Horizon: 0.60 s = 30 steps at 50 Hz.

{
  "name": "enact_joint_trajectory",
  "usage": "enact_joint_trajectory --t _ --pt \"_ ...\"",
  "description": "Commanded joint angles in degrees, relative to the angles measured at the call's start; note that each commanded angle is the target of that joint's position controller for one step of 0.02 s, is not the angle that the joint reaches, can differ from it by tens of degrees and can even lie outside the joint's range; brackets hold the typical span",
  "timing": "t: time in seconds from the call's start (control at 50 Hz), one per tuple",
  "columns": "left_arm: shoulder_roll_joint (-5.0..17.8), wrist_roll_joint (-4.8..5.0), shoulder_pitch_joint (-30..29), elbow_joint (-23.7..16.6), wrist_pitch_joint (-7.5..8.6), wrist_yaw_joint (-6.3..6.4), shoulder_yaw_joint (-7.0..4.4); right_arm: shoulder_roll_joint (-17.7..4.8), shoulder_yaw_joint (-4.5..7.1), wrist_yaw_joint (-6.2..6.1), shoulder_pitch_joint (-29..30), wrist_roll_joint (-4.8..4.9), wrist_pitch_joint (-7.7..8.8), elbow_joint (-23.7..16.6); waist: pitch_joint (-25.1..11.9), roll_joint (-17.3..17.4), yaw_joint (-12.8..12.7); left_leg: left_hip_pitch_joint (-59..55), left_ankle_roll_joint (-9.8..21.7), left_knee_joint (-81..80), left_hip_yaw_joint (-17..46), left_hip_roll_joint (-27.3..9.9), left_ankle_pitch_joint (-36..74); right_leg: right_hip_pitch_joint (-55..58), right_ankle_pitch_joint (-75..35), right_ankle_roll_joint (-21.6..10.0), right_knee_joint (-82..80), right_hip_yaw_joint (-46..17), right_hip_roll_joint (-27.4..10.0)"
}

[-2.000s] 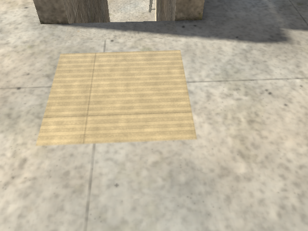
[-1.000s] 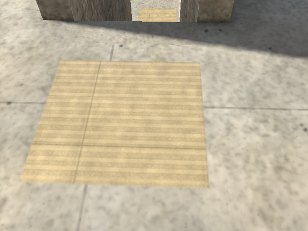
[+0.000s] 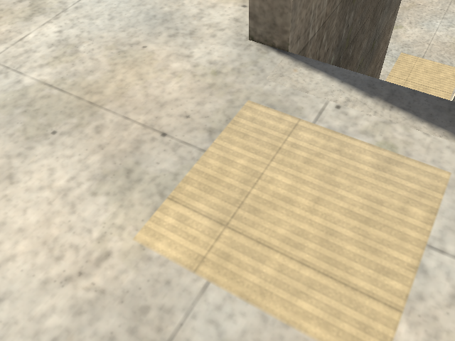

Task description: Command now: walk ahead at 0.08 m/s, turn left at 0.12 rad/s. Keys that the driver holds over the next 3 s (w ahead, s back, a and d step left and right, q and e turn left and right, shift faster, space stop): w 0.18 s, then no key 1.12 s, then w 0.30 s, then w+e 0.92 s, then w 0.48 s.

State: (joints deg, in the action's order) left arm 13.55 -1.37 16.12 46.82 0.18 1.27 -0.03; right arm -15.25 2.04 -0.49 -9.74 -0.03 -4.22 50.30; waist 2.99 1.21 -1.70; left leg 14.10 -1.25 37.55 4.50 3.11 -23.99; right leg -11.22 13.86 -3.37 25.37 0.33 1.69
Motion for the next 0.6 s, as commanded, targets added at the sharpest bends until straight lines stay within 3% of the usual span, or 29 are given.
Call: enact_joint_trajectory --t 0.02,0.04,0.06,0.08,0.1,0.12,0.14,0.18,0.22,0.28,0.34,0.38,0.4,0.42,0.44,0.46,0.48,0.5,0.54,0.6 --pt "9.3 0.18 1.6 -0.7 0.03 -0.23 -2.29 -2.6 -0.20 -0.98 -5.1 -0.26 1.41 0.0 -4.9 -9.3 2.4 -9.3 2.6 -18.1 -4.8 0.9 7.8 1.0 -12.0 -6.2 -4.5 -12.3 -11.6" --pt "8.7 0.14 2.4 -0.2 0.07 -0.38 -2.23 -4.0 0.00 -1.32 -5.9 -1.10 2.20 0.8 -4.4 -7.3 2.5 -15.3 3.9 -19.4 -2.2 -0.6 7.9 -4.7 0.2 -4.4 -4.3 -12.9 -10.6" --pt "6.7 0.12 1.2 -1.3 0.29 -0.79 -1.77 -6.7 0.29 -1.61 -8.6 -2.00 3.17 1.3 -4.8 -1.0 3.6 -21.7 6.4 -20.8 7.1 -8.2 -0.6 -13.3 12.8 -2.9 1.2 -10.2 -7.7" --pt "4.7 0.49 -2.2 -3.3 0.44 -1.05 -1.29 -12.4 1.78 -1.40 -11.0 -1.41 3.34 2.4 -1.0 10.2 4.9 -18.9 12.5 -26.2 21.2 -16.9 -14.0 -22.5 16.1 -1.1 10.4 0.2 1.1" --pt "8.4 -0.72 -6.7 -4.5 0.38 -0.91 -2.18 -12.7 2.47 -0.79 -13.0 -1.59 3.67 3.7 5.4 11.1 8.0 -13.5 17.3 -31.1 28.1 -22.4 -17.7 -26.3 17.6 -0.8 19.1 1.6 -0.5" --pt "9.4 -0.44 -7.6 -4.7 0.58 -1.24 -2.85 -9.7 1.70 -0.38 -11.2 -1.72 4.39 3.4 8.1 8.0 6.5 -11.6 18.1 -32.7 27.5 -21.7 -17.8 -28.3 14.9 -0.8 24.0 -0.5 -2.3" --pt "9.0 -0.20 -5.7 -3.7 0.91 -1.80 -2.95 -8.0 1.35 -0.19 -9.1 -1.35 4.90 3.1 8.2 7.1 4.7 -11.4 16.9 -33.4 24.0 -19.4 -14.8 -28.2 12.1 -0.4 25.5 -1.2 -3.2" --pt "8.5 -0.71 -4.1 -2.5 1.64 -3.09 -3.31 -6.5 1.04 -0.29 -7.7 -0.82 6.19 3.0 5.8 6.5 2.9 -12.8 15.0 -33.5 16.9 -15.6 -4.1 -26.4 6.8 0.7 26.6 -0.3 -4.2" --pt "6.3 -0.64 -3.7 -1.8 1.94 -3.32 -2.93 -5.3 0.69 -0.39 -8.3 -0.84 7.19 3.9 3.9 5.0 2.3 -12.2 14.1 -30.7 10.0 -13.2 14.0 -22.7 4.1 2.0 24.5 1.4 -3.8" --pt "3.8 -0.09 -5.6 -2.3 1.62 -2.73 -2.17 -5.4 0.48 -0.42 -10.4 -1.13 7.55 5.6 2.6 6.2 2.6 -7.9 12.8 -25.2 4.6 -12.6 33.4 -14.2 3.2 2.6 16.7 3.4 -2.9" --pt "4.4 0.62 -5.0 -2.0 0.97 -1.76 -2.42 -6.7 0.59 -0.49 -11.2 -0.97 6.93 6.5 1.5 6.5 2.4 -5.2 11.1 -21.1 5.5 -13.6 36.2 -6.4 -0.4 1.4 11.1 4.0 -1.5" --pt "4.8 0.16 0.1 0.3 1.29 -1.04 -2.86 -6.6 0.38 -0.78 -10.6 -0.53 6.56 6.9 0.4 3.4 -0.2 -2.9 8.5 -15.5 5.2 -11.7 32.3 2.8 -5.1 0.6 2.4 4.0 -0.1" --pt "6.7 -0.24 3.7 1.3 1.94 -0.49 -3.46 -5.2 -0.15 -0.80 -11.6 -0.67 6.78 7.2 -1.8 0.1 -1.6 -1.0 6.7 -9.3 3.1 -9.2 29.1 9.2 -8.2 0.3 -1.0 0.2 -3.6" --pt "11.6 -0.82 9.2 1.6 2.69 -0.05 -4.20 -2.3 -0.94 -0.92 -13.3 -0.90 6.97 5.8 -6.8 -8.8 -2.3 3.4 4.4 2.6 -0.6 -5.0 12.6 16.3 -19.4 -1.1 -3.4 -13.7 -16.8" --pt "15.7 1.00 10.9 3.2 1.74 -0.27 -5.08 -1.7 -0.79 -1.21 -17.0 0.09 5.78 7.2 -10.0 -17.8 -2.1 6.4 3.2 12.2 -4.6 1.0 -10.2 14.8 -25.7 -9.3 -7.5 -25.5 -24.7" --pt "11.6 1.67 8.7 3.0 1.61 -0.65 -4.05 -4.8 -0.06 -1.44 -15.3 -0.78 4.71 7.8 -6.8 -10.0 -0.4 6.8 3.5 18.9 -1.4 -1.0 -11.8 10.2 -20.3 -10.2 -9.2 -25.7 -23.5" --pt "8.6 1.55 3.6 1.9 1.73 -0.80 -3.03 -3.1 -0.35 -0.97 -13.2 -1.12 4.30 7.9 -3.2 -7.1 0.9 7.4 3.6 20.6 -0.9 -2.2 -8.5 5.7 -17.1 -9.5 -10.4 -21.4 -21.0" --pt "6.4 0.94 -0.4 1.2 1.64 -0.66 -2.17 -1.3 -0.85 -0.62 -12.2 -0.99 4.10 8.3 -1.8 -5.7 2.3 6.5 3.5 19.1 -0.9 -3.7 -5.0 3.0 -16.4 -8.1 -11.8 -17.1 -18.5" --pt "4.8 0.39 -2.5 1.8 1.93 -0.07 -1.29 -0.3 -1.19 -0.39 -12.0 -1.33 3.64 9.3 -1.0 -7.1 3.7 2.3 3.0 14.6 -2.4 -4.5 -0.5 -0.4 -23.3 -6.7 -12.2 -9.7 -14.7" --pt "4.4 0.23 -0.1 4.0 2.39 0.18 -0.65 0.1 -1.49 -0.82 -12.0 -1.01 3.06 10.7 -3.1 -6.9 3.6 -1.3 2.3 6.5 -3.8 -3.5 0.1 0.6 -27.4 -7.0 -10.2 -6.4 -13.3"
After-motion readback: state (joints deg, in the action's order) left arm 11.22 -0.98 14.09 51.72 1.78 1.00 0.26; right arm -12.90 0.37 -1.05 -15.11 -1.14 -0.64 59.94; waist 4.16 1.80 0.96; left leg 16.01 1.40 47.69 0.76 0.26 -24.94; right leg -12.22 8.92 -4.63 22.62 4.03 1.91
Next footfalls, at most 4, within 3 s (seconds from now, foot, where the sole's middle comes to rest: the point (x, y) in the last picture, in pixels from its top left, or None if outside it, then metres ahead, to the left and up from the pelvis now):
0.06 left None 0.01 0.11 -0.78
0.40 right None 0.18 -0.12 -0.78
0.74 left None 0.16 0.08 -0.78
1.64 left None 0.25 0.09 -0.78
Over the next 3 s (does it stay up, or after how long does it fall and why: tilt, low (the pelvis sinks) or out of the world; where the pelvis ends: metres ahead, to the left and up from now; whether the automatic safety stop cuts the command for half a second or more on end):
stays up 0.90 -0.14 0.01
